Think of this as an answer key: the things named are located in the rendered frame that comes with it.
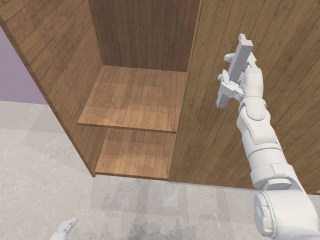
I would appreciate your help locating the wardrobe door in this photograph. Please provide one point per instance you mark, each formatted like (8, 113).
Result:
(208, 147)

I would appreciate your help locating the right robot hand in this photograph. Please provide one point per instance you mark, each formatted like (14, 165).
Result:
(249, 84)

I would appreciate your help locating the left robot hand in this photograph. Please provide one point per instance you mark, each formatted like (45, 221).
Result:
(64, 229)

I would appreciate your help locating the robot right upper arm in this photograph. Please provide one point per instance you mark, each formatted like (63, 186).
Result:
(285, 215)

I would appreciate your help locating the handle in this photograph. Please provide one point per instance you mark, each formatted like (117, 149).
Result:
(239, 60)

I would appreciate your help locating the robot right forearm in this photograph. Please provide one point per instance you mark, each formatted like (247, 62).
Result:
(269, 168)

